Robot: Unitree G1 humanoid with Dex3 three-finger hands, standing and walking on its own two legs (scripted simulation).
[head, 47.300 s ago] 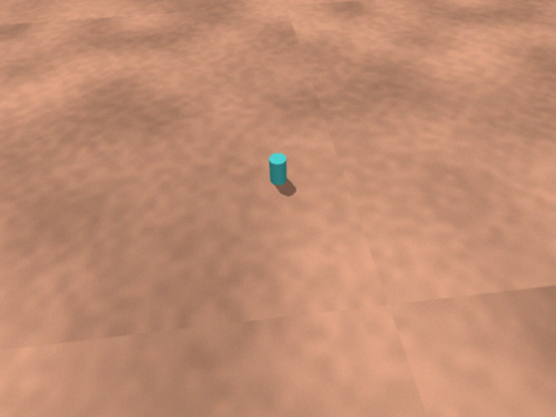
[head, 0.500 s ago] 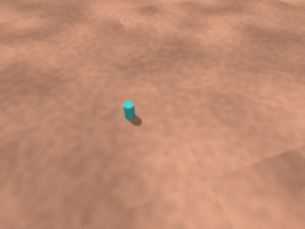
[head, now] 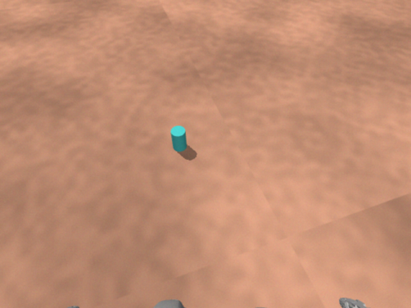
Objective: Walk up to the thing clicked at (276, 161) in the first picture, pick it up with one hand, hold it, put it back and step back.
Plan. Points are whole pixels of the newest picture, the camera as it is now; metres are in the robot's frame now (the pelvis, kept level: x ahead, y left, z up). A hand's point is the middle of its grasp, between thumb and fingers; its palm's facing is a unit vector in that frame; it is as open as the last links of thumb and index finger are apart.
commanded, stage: step back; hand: left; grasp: from the side
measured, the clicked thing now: (179, 138) +1.09 +0.21 -0.69
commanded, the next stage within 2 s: stand in 0.10 s
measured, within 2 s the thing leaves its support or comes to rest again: neither
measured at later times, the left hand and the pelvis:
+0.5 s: hand out of the picture +0.09 +0.25 -0.13, palm faces -0.07 -0.94 -0.33, open 7.4 cm; pelvis +0.00 +0.01 +0.02, yaw -1 degrees
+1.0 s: hand out of the picture +0.07 +0.26 -0.14, palm faces -0.08 -0.94 -0.33, open 7.4 cm; pelvis +0.00 +0.01 +0.02, yaw -1 degrees
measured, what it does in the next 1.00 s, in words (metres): stands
